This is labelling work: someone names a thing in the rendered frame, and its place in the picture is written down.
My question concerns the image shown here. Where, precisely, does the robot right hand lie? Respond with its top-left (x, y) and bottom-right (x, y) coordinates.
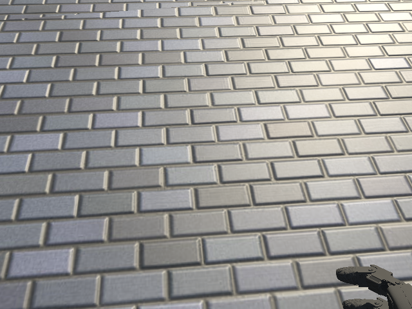
top-left (336, 265), bottom-right (412, 309)

